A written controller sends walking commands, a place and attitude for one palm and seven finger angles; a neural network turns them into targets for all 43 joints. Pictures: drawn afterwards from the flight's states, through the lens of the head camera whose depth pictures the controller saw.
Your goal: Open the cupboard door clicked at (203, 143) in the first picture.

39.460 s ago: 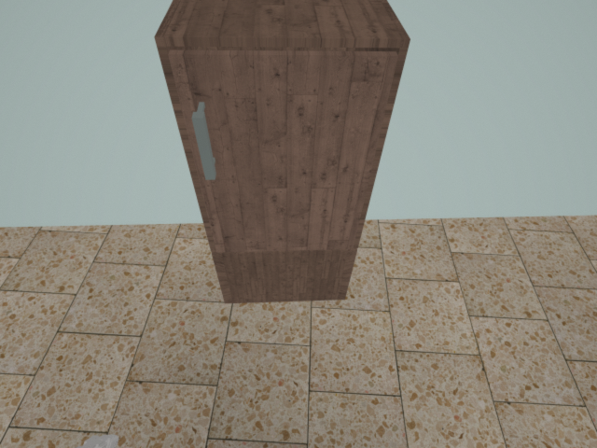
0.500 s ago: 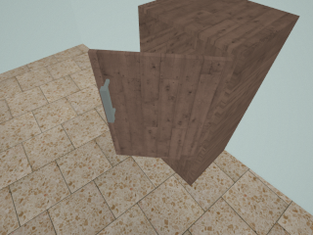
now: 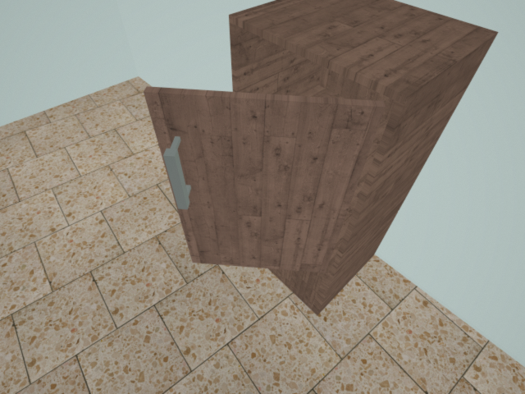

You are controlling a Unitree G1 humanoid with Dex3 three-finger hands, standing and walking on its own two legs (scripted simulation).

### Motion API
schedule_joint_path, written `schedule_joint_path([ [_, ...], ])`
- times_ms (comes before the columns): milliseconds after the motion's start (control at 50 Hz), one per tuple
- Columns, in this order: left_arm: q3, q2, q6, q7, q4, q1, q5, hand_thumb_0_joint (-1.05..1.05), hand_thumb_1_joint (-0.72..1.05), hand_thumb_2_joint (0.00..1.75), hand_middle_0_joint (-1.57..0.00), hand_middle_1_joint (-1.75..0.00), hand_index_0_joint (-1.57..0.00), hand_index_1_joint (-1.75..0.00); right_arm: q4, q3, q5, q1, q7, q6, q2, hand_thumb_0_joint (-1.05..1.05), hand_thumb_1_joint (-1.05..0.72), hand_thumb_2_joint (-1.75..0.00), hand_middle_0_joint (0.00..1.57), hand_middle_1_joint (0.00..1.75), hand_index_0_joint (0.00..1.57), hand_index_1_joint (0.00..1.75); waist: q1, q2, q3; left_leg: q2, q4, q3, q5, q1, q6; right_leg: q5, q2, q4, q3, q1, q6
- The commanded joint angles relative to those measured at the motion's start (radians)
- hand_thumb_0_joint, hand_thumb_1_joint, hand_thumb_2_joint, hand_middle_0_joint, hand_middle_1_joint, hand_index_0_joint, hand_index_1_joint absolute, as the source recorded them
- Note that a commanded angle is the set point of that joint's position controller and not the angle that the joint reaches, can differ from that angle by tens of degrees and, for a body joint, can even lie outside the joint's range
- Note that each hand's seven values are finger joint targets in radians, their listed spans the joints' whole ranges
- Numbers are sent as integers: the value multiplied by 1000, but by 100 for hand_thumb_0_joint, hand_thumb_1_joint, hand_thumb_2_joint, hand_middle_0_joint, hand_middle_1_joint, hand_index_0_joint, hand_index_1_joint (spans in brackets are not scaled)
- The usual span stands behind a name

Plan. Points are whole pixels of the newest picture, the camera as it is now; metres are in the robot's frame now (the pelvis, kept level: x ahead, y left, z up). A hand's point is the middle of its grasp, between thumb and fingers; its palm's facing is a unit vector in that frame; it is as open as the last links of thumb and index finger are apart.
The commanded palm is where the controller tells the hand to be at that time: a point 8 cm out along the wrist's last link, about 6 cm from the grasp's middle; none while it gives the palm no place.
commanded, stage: look again from close up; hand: left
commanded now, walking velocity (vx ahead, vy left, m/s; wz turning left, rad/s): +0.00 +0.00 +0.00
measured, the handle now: (180, 174) +0.51 +0.21 +0.01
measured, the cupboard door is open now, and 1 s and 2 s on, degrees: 42 42 42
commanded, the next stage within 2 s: raise the hand with hooked fingers in 0.38 s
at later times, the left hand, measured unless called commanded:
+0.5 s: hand out of the picture -0.01 +0.17 -0.18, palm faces +0.02 -0.98 -0.20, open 7.4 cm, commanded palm +0.09 +0.22 -0.07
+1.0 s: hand out of the picture +0.12 +0.19 -0.05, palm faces +0.08 -1.00 -0.04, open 9.1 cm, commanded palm +0.12 +0.25 -0.04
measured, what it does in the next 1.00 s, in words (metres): lowers itself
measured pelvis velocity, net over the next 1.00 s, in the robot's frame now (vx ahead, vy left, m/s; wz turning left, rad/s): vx -0.06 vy -0.02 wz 0.05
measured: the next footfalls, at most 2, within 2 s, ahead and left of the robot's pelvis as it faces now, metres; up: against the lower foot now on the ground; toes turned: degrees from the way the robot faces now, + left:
none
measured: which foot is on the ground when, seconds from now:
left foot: down 0.00-1.00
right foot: down 0.00-1.00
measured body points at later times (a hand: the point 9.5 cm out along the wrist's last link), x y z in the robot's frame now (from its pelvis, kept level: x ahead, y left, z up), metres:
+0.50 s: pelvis +0.00 +0.00 +0.00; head +0.01 +0.00 +0.45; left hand -0.01 +0.22 -0.16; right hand +0.02 -0.23 -0.16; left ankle -0.01 +0.11 -0.74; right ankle -0.05 -0.10 -0.74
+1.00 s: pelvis -0.06 -0.02 -0.09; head -0.02 +0.00 +0.36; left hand +0.11 +0.25 -0.05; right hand +0.18 -0.25 -0.13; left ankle -0.01 +0.11 -0.74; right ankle -0.05 -0.10 -0.74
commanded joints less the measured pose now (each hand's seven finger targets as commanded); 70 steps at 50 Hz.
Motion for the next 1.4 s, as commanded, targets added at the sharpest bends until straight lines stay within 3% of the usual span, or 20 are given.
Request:
schedule_joint_path([
  [0,23,109,-16,10,-29,61,-2,0,90,90,-20,-30,-20,-30,-32,-20,1,35,-4,-14,-112,0,-90,-90,20,30,20,30,1,7,0,100,-64,-108,219,42,28,290,-108,-80,92,-74,-21],
  [440,22,95,-18,10,-15,83,-1,0,90,90,-20,-30,-20,-30,-20,-20,3,50,-6,-15,-99,0,-90,-90,20,30,20,30,1,17,11,98,-74,-112,214,41,25,276,-108,-97,91,-73,-21],
  [460,14,77,-36,53,10,163,12,0,90,90,-20,-30,-20,-30,-92,-25,12,-10,2,-20,-113,0,-90,-90,20,30,20,30,14,29,42,99,175,-72,324,-40,-4,699,-164,-82,156,-109,22],
  [480,125,308,-243,32,-1521,-557,-205,0,88,89,-20,-32,-20,-32,-425,-41,60,49,-36,-159,-281,0,-90,-90,20,30,20,30,-99,209,-437,-13,23,-108,432,236,26,620,-63,29,50,-16,-15],
  [500,120,236,-200,72,-1282,-130,-122,0,85,88,-20,-33,-20,-33,-389,-25,46,-27,-63,-249,-196,0,-90,-90,20,30,20,30,12,341,-456,33,0,-115,582,337,33,361,-10,97,32,-84,-29],
  [520,24,57,-75,94,-1118,132,-139,0,83,87,-21,-34,-21,-34,-396,-44,65,-2,-53,-272,-154,0,-90,-90,20,30,20,30,-22,276,-311,47,8,-129,579,217,16,163,-8,130,-23,-170,-8],
  [540,-39,-73,-66,70,-1096,109,-178,0,81,86,-21,-36,-21,-36,-378,-43,73,6,-52,-270,-163,0,-90,-90,20,30,20,30,-45,110,-152,49,29,-138,485,120,18,151,-5,93,-40,-229,4],
  [560,15,-10,-111,51,-1116,26,-184,0,78,85,-21,-37,-21,-37,-424,-66,66,-21,-49,-278,-207,0,-90,-90,20,30,20,30,-69,10,-55,30,80,-148,329,26,27,171,-1,63,-46,-295,12],
  [580,66,34,-164,26,-1077,34,-184,0,76,84,-21,-39,-21,-39,-443,-78,44,-10,-49,-280,-233,0,-90,-90,20,30,20,30,-85,-95,-59,5,133,-141,213,-56,28,168,3,73,-53,-355,16],
  [600,81,13,-228,-9,-985,73,-190,0,74,83,-21,-40,-21,-40,-467,-82,29,-15,-46,-278,-231,0,-90,-90,20,30,20,30,-86,-192,-32,-8,192,-141,137,-157,23,130,5,115,-56,-434,21],
  [660,126,-26,-442,-170,-831,305,-229,0,67,80,-22,-45,-22,-45,-545,-98,20,-83,-10,-283,-210,0,-90,-90,20,30,20,30,28,-226,-122,-30,327,-120,62,-381,-7,100,6,293,-33,-501,7],
  [740,290,160,-653,-417,-876,253,-277,0,57,76,-22,-51,-22,-51,-656,-117,38,-119,27,-279,-220,0,-90,-90,20,30,20,30,61,-42,-300,-50,497,-93,45,-547,-14,164,-32,439,88,-476,-5],
  [820,322,201,-577,-433,-1085,73,-359,0,48,72,-23,-57,-23,-57,-763,-103,62,-137,-5,-246,-208,0,-90,-90,20,30,20,30,39,2,-308,-46,543,-88,-117,-581,8,-192,-24,373,162,-556,6],
  [880,285,187,-583,-370,-1287,-29,-336,0,41,69,-24,-62,-24,-62,-762,-94,53,-77,-27,-244,-190,0,-90,-90,20,30,20,30,-5,103,-359,-20,565,-105,-66,-514,26,-126,-10,389,148,-588,6],
  [920,248,194,-588,-354,-1346,-111,-317,0,36,67,-24,-64,-24,-64,-739,-81,45,-46,-41,-248,-195,0,-90,-90,20,30,20,30,-49,79,-342,-4,579,-130,-43,-512,31,-63,10,420,119,-621,6],
  [980,211,183,-569,-381,-1271,-119,-305,0,29,64,-24,-69,-24,-69,-705,-68,49,-41,-55,-262,-202,0,-90,-90,20,30,20,30,-71,89,-293,1,582,-146,-81,-540,31,-110,17,414,99,-670,3],
  [1020,247,224,-521,-414,-1178,-109,-320,0,25,62,-25,-72,-25,-72,-690,-62,55,-43,-66,-266,-214,0,-90,-90,20,30,20,30,-62,72,-270,0,574,-155,-92,-553,30,-135,22,399,102,-659,0],
  [1120,353,269,-400,-431,-1123,-15,-363,0,13,57,-25,-80,-25,-80,-707,-59,59,-66,-65,-262,-206,0,-90,-90,20,30,20,30,6,52,-362,-10,507,-154,-44,-510,26,-104,16,367,90,-537,6],
  [1220,383,275,-404,-401,-1131,-36,-373,0,1,52,-26,-87,-26,-87,-703,-56,53,-55,-57,-260,-203,0,-90,-90,20,30,20,30,9,10,-329,-10,460,-158,-24,-490,24,-75,20,363,56,-526,5],
  [1380,370,290,-442,-427,-1109,-123,-369,0,-17,44,-28,-99,-28,-99,-695,-56,59,-3,-56,-281,-233,0,-90,-90,20,30,20,30,-16,57,-314,-12,406,-156,-74,-422,25,-112,26,346,26,-562,2],
])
